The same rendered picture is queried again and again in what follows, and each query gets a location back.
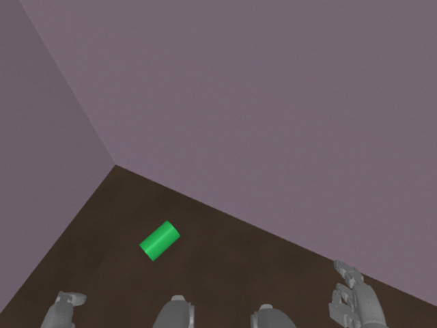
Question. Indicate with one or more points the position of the can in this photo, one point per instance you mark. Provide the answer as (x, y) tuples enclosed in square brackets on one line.
[(157, 242)]

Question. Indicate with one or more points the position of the left robot hand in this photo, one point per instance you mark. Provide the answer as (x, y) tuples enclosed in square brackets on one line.
[(60, 313)]

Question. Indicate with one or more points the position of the right robot hand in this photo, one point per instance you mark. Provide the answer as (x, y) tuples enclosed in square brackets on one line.
[(363, 305)]

